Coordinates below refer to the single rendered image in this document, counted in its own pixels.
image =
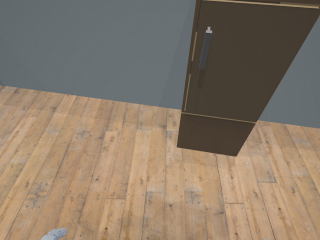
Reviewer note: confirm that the handle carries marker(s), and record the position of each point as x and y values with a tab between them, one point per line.
205	49

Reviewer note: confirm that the cupboard door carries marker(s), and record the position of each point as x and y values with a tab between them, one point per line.
250	47

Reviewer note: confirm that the robot left hand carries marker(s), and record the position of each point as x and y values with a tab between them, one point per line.
55	234

